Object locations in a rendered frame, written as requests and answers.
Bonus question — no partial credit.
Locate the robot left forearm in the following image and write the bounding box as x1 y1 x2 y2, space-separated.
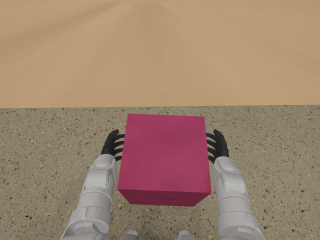
60 154 118 240

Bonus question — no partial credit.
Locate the robot left hand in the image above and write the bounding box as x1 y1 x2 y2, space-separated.
101 129 125 161

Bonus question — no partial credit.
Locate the robot right hand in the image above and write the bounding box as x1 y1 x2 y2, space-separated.
206 129 229 164

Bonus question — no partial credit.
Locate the right robot shin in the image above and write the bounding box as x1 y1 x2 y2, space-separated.
178 230 189 237

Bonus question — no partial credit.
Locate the left robot shin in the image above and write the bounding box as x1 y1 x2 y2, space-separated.
127 230 138 236

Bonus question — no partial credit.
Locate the robot shin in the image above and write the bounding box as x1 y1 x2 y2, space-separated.
178 230 189 237
127 230 138 236

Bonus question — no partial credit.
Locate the carton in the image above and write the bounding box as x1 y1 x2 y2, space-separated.
117 113 212 207

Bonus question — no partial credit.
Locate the robot right forearm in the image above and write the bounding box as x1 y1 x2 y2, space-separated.
211 156 266 240

